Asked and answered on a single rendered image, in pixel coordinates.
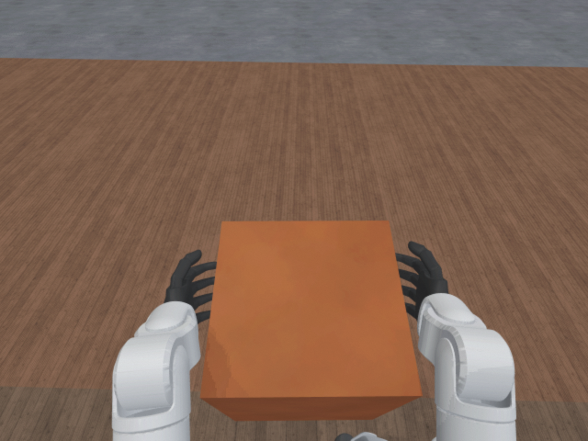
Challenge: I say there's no robot left forearm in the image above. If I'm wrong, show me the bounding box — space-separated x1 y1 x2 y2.
112 301 200 441

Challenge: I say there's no robot right hand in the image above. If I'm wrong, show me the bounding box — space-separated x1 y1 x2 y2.
395 241 448 321

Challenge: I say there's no robot left hand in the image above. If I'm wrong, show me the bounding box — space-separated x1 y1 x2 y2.
164 250 217 324

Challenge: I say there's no robot right forearm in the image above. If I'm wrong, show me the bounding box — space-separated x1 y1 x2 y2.
417 293 516 441

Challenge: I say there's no carton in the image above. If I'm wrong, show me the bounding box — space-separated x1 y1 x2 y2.
200 220 423 421

